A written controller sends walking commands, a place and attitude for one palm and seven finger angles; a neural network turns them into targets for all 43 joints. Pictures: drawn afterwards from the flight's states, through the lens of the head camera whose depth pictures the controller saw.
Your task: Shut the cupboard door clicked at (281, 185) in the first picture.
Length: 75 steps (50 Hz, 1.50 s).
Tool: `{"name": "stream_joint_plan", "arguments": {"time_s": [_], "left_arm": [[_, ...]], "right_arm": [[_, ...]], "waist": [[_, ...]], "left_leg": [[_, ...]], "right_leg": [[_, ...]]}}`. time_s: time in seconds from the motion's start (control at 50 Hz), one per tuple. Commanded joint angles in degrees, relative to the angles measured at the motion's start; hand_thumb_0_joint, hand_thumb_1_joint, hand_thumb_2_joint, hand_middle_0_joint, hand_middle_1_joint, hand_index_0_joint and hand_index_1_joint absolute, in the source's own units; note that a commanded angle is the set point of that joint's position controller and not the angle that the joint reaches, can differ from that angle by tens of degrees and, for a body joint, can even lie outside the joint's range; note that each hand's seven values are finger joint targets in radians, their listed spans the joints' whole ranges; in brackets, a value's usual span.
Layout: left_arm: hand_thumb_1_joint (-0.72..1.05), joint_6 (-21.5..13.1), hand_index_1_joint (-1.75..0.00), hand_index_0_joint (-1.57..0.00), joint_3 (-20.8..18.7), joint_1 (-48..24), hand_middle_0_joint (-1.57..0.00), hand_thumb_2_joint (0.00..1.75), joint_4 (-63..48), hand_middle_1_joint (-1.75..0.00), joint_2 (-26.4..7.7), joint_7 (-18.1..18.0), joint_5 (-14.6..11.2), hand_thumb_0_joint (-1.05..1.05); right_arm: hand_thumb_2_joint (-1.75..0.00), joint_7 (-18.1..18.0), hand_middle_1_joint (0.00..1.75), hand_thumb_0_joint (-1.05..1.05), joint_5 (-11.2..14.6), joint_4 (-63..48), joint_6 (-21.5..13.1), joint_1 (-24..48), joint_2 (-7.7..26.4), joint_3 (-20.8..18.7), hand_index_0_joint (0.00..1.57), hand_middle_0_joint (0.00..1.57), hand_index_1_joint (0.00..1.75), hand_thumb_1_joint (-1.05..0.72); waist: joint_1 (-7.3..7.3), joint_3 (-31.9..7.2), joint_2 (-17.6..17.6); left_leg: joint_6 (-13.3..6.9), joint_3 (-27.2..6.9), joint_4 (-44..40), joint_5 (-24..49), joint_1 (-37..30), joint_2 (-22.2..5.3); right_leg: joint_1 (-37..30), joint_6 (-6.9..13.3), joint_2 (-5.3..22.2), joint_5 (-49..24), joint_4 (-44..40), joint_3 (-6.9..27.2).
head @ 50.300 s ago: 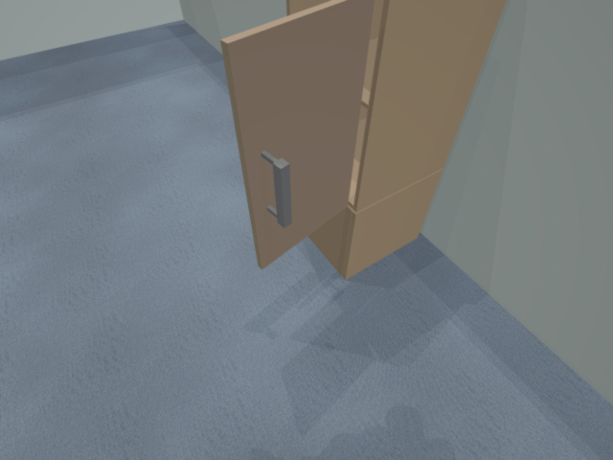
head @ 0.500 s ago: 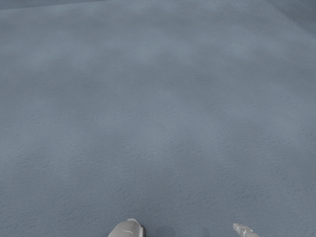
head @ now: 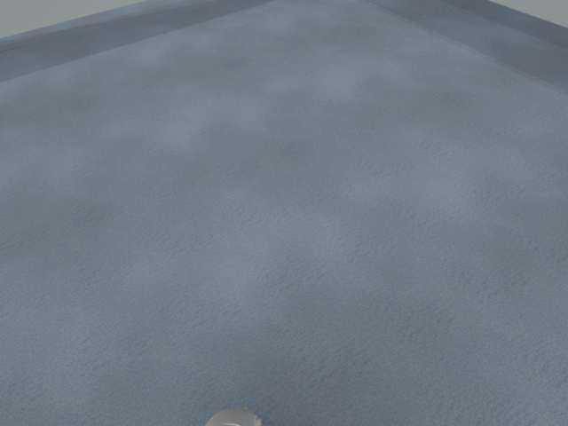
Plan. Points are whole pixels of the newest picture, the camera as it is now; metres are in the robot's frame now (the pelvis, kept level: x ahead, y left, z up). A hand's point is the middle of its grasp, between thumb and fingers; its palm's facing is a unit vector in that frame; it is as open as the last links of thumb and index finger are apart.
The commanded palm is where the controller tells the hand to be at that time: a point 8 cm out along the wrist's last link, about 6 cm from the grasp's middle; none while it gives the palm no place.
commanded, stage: turn to face it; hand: left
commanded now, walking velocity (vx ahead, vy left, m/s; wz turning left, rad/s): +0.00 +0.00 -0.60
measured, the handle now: out of the picture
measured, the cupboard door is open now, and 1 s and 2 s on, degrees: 47 47 47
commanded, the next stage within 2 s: none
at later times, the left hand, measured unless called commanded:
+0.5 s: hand (168, 390) +0.18 +0.23 -0.15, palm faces -0.27 -0.94 -0.20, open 7.4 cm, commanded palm none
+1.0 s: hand (225, 383) +0.20 +0.13 -0.15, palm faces -0.57 -0.79 -0.23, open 7.4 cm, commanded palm none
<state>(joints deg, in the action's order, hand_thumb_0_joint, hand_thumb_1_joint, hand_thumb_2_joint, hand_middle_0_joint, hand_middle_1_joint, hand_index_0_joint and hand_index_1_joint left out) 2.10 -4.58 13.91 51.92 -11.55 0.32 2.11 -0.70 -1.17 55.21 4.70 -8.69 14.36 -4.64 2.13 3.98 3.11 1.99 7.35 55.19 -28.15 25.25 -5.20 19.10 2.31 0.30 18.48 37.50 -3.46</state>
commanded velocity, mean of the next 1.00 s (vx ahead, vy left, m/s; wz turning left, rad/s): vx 0.00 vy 0.00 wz -0.60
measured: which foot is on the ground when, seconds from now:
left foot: up 0.00-0.30, down 0.32-0.74, up 0.76-1.00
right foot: down 0.00-0.32, up 0.34-0.72, down 0.74-1.00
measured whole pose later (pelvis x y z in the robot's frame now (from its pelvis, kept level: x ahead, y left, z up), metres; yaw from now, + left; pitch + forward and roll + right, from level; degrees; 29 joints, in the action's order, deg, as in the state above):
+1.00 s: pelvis +0.02 +0.02 +0.01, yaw -36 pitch +2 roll +0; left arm 2.9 -2.6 10.3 50.3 -12.2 0.7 1.6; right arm -0.8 -0.9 51.2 3.5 -9.6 14.7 -3.2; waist -0.3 5.2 0.4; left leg 5.7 1.4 55.4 -22.7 27.7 -4.1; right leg 14.9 1.2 -1.7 15.0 28.3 2.5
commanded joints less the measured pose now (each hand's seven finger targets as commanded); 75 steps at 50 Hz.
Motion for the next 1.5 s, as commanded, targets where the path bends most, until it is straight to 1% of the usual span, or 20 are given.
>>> {"name": "stream_joint_plan", "arguments": {"time_s": [0.0, 0.2, 0.26, 0.3, 0.32, 0.42, 0.62, 0.68, 0.7, 0.72, 0.74, 0.84, 1.04, 1.06, 1.1, 1.12, 1.2, 1.42, 1.46, 1.48], "left_arm": [[0.90, -1.1, -0.30, -0.20, -2.2, -0.8, -0.20, 0.90, -4.6, -0.30, -10.2, -1.2, -0.7, 0.00], [0.90, -0.3, -0.30, -0.20, -2.6, 0.0, -0.20, 0.90, -4.0, -0.30, -13.7, -0.8, -0.4, 0.00], [0.90, 0.2, -0.30, -0.20, -2.4, -4.2, -0.20, 0.90, -4.9, -0.30, -13.0, -0.7, -0.9, 0.00], [0.90, 0.7, -0.30, -0.20, -1.2, -3.5, -0.20, 0.90, -7.4, -0.30, -7.1, 0.2, -1.8, 0.00], [0.90, 0.3, -0.30, -0.20, -1.2, -5.5, -0.20, 0.90, -8.7, -0.30, -8.4, 0.7, -1.1, 0.00], [0.90, 1.6, -0.30, -0.20, -1.5, -6.2, -0.20, 0.90, -6.4, -0.30, -7.1, 1.7, -1.0, 0.00], [0.90, 1.4, -0.30, -0.20, -0.7, -10.4, -0.20, 0.90, -8.2, -0.30, -5.2, 2.2, -0.9, 0.00], [0.90, 0.4, -0.30, -0.20, -1.1, -3.7, -0.20, 0.90, -6.5, -0.30, -7.6, 1.8, -0.8, 0.00], [0.90, -0.3, -0.30, -0.20, -1.9, 1.3, -0.20, 0.90, -5.0, -0.30, -12.0, 1.2, -0.4, 0.00], [0.90, -0.9, -0.30, -0.20, -3.0, 4.2, -0.20, 0.90, -3.8, -0.30, -17.8, 0.4, -0.3, 0.00], [0.90, -0.6, -0.30, -0.20, -2.8, 5.3, -0.20, 0.90, -3.8, -0.30, -18.4, -0.2, -1.2, 0.00], [0.90, -0.9, -0.30, -0.20, -1.5, -4.9, -0.20, 0.90, -6.7, -0.30, -12.2, -1.0, -1.0, 0.00], [0.90, 0.0, -0.30, -0.20, -2.3, -5.3, -0.20, 0.90, -6.0, -0.30, -13.9, -0.3, -0.7, 0.00], [0.90, 0.2, -0.30, -0.20, -2.1, -6.2, -0.20, 0.90, -6.2, -0.30, -12.8, -0.3, -1.1, 0.00], [0.90, 0.6, -0.30, -0.20, -1.0, -3.0, -0.20, 0.90, -8.0, -0.30, -7.0, 0.4, -1.8, 0.00], [0.90, 0.7, -0.30, -0.20, -1.1, -5.4, -0.20, 0.90, -8.3, -0.30, -8.9, 0.6, -1.0, 0.00], [0.90, 1.2, -0.30, -0.20, -1.5, -5.1, -0.20, 0.90, -6.0, -0.30, -7.4, 1.7, -1.0, 0.00], [0.90, 1.0, -0.30, -0.20, -0.7, -8.3, -0.20, 0.90, -7.3, -0.30, -5.9, 2.2, -0.9, 0.00], [0.90, 0.4, -0.30, -0.20, -1.1, -2.4, -0.20, 0.90, -5.6, -0.30, -7.8, 1.9, -0.8, 0.00], [0.90, -0.3, -0.30, -0.20, -1.9, 2.2, -0.20, 0.90, -4.4, -0.30, -12.6, 1.3, -0.4, 0.00]], "right_arm": [[-0.90, -0.1, 0.30, 0.00, 0.0, -6.9, -2.8, 1.9, 3.8, -0.1, 0.20, 0.20, 0.30, -0.90], [-0.90, -1.0, 0.30, 0.00, 0.9, -8.1, -3.7, 0.5, 3.7, 1.0, 0.20, 0.20, 0.30, -0.90], [-0.90, -1.5, 0.30, 0.00, 1.2, -6.5, -4.4, -5.6, 4.6, 1.1, 0.20, 0.20, 0.30, -0.90], [-0.90, -1.7, 0.30, 0.00, -0.2, -7.0, -5.2, -7.3, 13.4, -0.2, 0.20, 0.20, 0.30, -0.90], [-0.90, -2.0, 0.30, 0.00, -0.5, -8.1, -4.8, -8.0, 14.5, -0.3, 0.20, 0.20, 0.30, -0.90], [-0.90, -2.2, 0.30, 0.00, -0.7, -8.4, -5.3, -4.2, 8.9, 1.0, 0.20, 0.20, 0.30, -0.90], [-0.90, -1.2, 0.30, 0.00, -0.7, -5.7, -4.6, -7.4, 10.4, -0.8, 0.20, 0.20, 0.30, -0.90], [-0.90, -0.7, 0.30, 0.00, -0.1, -5.9, -4.5, -5.6, 11.1, -1.3, 0.20, 0.20, 0.30, -0.90], [-0.90, -0.3, 0.30, 0.00, 0.5, -6.8, -4.4, -5.2, 8.9, -1.0, 0.20, 0.20, 0.30, -0.90], [-0.90, -0.2, 0.30, 0.00, 0.5, -9.9, -4.2, -1.9, 4.1, 0.5, 0.20, 0.20, 0.30, -0.90], [-0.90, -1.0, 0.30, 0.00, 0.4, -10.4, -3.1, -0.9, 5.7, 0.8, 0.20, 0.20, 0.30, -0.90], [-0.90, -0.7, 0.30, 0.00, 0.1, -7.5, -2.8, -2.3, 5.3, 0.7, 0.20, 0.20, 0.30, -0.90], [-0.90, -1.0, 0.30, 0.00, 0.9, -8.5, -4.1, -4.4, 4.6, 0.9, 0.20, 0.20, 0.30, -0.90], [-0.90, -1.2, 0.30, 0.00, 0.9, -7.7, -4.6, -6.8, 5.5, 0.8, 0.20, 0.20, 0.30, -0.90], [-0.90, -1.5, 0.30, 0.00, -0.3, -8.3, -5.2, -8.9, 14.6, -0.5, 0.20, 0.20, 0.30, -0.90], [-0.90, -2.1, 0.30, 0.00, -0.7, -8.3, -5.1, -9.4, 14.8, -0.5, 0.20, 0.20, 0.30, -0.90], [-0.90, -2.2, 0.30, 0.00, -0.7, -9.8, -5.3, -3.8, 9.2, 0.7, 0.20, 0.20, 0.30, -0.90], [-0.90, -1.0, 0.30, 0.00, -0.7, -6.5, -4.5, -5.7, 11.3, -1.0, 0.20, 0.20, 0.30, -0.90], [-0.90, -0.8, 0.30, 0.00, -0.1, -6.9, -4.4, -3.5, 11.7, -1.3, 0.20, 0.20, 0.30, -0.90], [-0.90, -0.2, 0.30, 0.00, 0.5, -7.5, -4.2, -3.7, 9.3, -1.0, 0.20, 0.20, 0.30, -0.90]], "waist": [[-1.46, -6.8, -10.7], [0.09, -8.3, -12.1], [-3.54, -9.2, -10.7], [-3.48, -8.7, 13.9], [-4.53, -7.0, 12.4], [-2.15, -4.9, 6.3], [-4.68, -5.9, 9.7], [-1.05, -8.2, 5.5], [1.35, -11.1, -4.5], [2.84, -9.2, -21.1], [3.28, -8.5, -16.4], [-2.29, -7.8, -11.0], [-3.37, -7.4, -12.3], [-4.64, -8.2, -10.4], [-4.17, -9.7, 16.1], [-5.46, -8.5, 11.8], [-2.58, -6.4, 5.6], [-3.79, -6.1, 10.5], [-0.35, -7.7, 5.7], [1.76, -9.8, -5.5]], "left_leg": [[1.8, -8.1, 11.6, 6.6, 10.1, 0.3], [2.4, -6.2, -12.4, 3.1, 0.9, 3.7], [1.6, -6.3, -29.2, 13.5, -12.8, 4.0], [-5.9, -25.8, -40.8, 19.7, -24.1, -16.3], [-11.1, -28.8, -40.2, 25.2, -18.7, -22.7], [-9.0, -10.4, -34.7, 46.2, -19.8, -13.3], [-8.8, -2.8, -31.4, 42.4, -21.3, -15.7], [-4.2, 0.6, -21.7, 37.9, -16.0, -14.0], [-0.6, 4.2, -11.6, 26.1, -7.3, -10.0], [2.6, 4.5, 2.3, -7.8, 9.6, -0.2], [2.4, -4.3, 10.2, -8.8, 10.5, -0.6], [3.8, -6.8, 9.9, 5.4, 7.7, -1.2], [2.4, -5.0, -21.4, 10.5, -8.2, 3.9], [2.0, -5.3, -29.6, 15.9, -15.0, 3.0], [-7.4, -26.9, -39.2, 26.0, -24.1, -19.8], [-11.3, -28.7, -38.5, 31.7, -21.0, -23.5], [-9.0, -10.2, -33.8, 46.5, -20.5, -14.3], [-7.8, -1.8, -29.7, 40.8, -19.8, -16.3], [-4.0, 1.3, -21.8, 34.1, -14.3, -14.6], [-0.4, 4.6, -11.1, 23.7, -6.2, -10.0]], "right_leg": [[-10.2, 7.6, 13.9, -14.0, -19.8, 20.8], [-13.9, 8.8, 11.8, -28.1, -14.8, 24.0], [-4.9, 4.4, 8.6, -23.5, -10.8, 24.2], [13.0, -2.6, -4.4, 7.2, 5.3, 10.6], [12.9, -3.8, -3.1, 16.8, 17.2, 6.0], [13.6, -5.9, 0.4, 7.5, 29.5, 4.7], [4.1, -4.3, 0.4, 6.3, 7.5, -1.8], [-10.0, -2.3, -0.2, -7.7, -11.2, -2.2], [-20.9, 0.4, 7.6, -18.7, -16.4, 6.6], [-25.4, 6.9, 21.0, -40.4, -16.9, 24.5], [-20.1, 10.8, 23.5, -40.1, -17.0, 25.1], [-13.4, 8.0, 13.1, -32.3, -16.0, 15.2], [-5.5, 5.9, 9.7, -23.7, -12.2, 22.9], [-1.7, 3.4, 7.9, -21.2, -9.3, 21.8], [12.9, -3.2, -4.5, 15.0, 11.7, 7.5], [13.8, -3.9, -2.4, 18.1, 23.1, 7.5], [13.8, -5.6, 0.7, 9.2, 30.9, 4.8], [1.7, -3.7, 0.3, 5.1, 4.0, -2.2], [-9.8, -2.3, 0.1, -6.9, -9.5, -2.2], [-19.6, 0.3, 7.2, -15.9, -15.9, 6.6]]}}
